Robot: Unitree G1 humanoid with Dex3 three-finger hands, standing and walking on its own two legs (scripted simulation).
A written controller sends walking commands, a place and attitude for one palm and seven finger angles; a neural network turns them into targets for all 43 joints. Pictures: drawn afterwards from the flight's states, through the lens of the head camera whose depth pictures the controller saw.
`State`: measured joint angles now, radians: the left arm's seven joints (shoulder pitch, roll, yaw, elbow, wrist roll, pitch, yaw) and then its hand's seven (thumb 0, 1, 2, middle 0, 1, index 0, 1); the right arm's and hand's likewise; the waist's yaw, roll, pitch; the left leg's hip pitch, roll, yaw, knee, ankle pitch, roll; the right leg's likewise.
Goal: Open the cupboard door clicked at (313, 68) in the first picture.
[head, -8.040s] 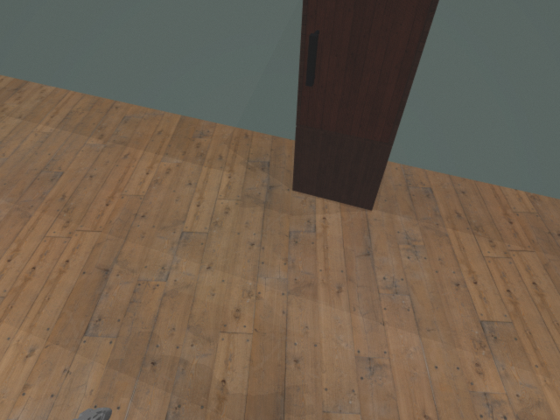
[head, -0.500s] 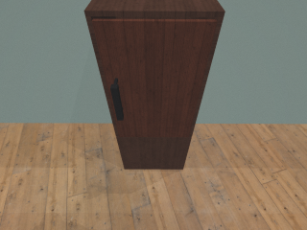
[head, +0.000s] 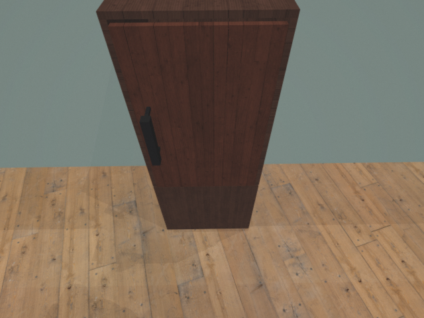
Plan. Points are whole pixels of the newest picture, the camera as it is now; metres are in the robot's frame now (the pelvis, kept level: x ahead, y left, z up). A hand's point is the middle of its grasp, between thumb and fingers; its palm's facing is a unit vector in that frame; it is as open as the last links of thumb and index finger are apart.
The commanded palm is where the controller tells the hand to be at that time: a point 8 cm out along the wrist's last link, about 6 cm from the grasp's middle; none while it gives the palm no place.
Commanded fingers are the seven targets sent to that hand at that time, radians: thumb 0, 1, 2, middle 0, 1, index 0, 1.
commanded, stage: look again from close up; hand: left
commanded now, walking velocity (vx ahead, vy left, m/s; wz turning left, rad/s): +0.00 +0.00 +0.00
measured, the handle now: (152, 137) +0.58 +0.21 -0.05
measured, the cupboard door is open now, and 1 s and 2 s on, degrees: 0 0 0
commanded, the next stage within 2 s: raise the hand with hooked fingers in 0.40 s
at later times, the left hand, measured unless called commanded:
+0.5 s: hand out of the picture +0.05 +0.16 -0.17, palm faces +0.02 -0.98 -0.21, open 7.3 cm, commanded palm +0.13 +0.21 -0.07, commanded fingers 0.00 0.88 0.89 -0.20 -0.31 -0.20 -0.31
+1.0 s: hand (120, 303) +0.16 +0.19 -0.08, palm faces +0.13 -0.99 -0.02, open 9.0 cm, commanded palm +0.16 +0.24 -0.06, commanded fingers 0.00 0.29 0.64 -0.24 -0.69 -0.24 -0.69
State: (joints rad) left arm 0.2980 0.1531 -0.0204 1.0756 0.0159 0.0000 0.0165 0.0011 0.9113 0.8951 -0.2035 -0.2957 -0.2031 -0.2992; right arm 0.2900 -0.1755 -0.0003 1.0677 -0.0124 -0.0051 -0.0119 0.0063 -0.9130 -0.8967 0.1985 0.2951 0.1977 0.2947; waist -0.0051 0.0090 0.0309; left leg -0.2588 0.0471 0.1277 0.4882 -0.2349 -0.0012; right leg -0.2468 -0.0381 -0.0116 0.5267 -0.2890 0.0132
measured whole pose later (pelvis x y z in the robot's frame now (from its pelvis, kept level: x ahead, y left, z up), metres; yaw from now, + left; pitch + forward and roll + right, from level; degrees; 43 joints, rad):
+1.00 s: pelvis -0.02 -0.03 -0.11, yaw +4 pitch +15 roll -1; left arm 0.36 0.20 0.21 0.12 -0.28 -0.48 -0.34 0.01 0.52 0.73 -0.23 -0.54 -0.23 -0.55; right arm 0.11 -0.25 -0.05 0.50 0.02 -0.23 -0.05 0.01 -0.91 -0.90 0.20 0.30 0.20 0.29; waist 0.05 -0.01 -0.14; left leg -0.99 0.09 -0.03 1.25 -0.52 -0.05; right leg -0.91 -0.03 -0.11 1.25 -0.60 -0.04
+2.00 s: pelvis -0.02 +0.01 -0.08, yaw +3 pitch +16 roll -4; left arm 0.06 0.38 0.39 0.31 -0.34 -0.33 -0.47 -0.01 -0.48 0.30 -0.30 -1.19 -0.30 -1.19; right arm 0.24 -0.25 0.04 0.55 0.02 -0.21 -0.07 0.01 -0.90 -0.90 0.20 0.30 0.20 0.30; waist 0.00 0.03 -0.12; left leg -0.94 0.07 -0.01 1.14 -0.47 0.00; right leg -0.84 -0.03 -0.10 1.08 -0.51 0.01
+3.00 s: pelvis -0.02 -0.01 -0.09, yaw +3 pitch +17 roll -3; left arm -0.20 0.42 0.43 0.55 -0.31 -0.34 -0.51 -0.02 -0.50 0.30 -0.30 -1.20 -0.30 -1.20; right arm 0.25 -0.27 0.03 0.58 0.03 -0.18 -0.08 0.01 -0.91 -0.90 0.20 0.30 0.20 0.30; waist -0.03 0.02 -0.12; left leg -0.97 0.08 -0.01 1.14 -0.47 -0.01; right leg -0.88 -0.02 -0.10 1.11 -0.52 -0.01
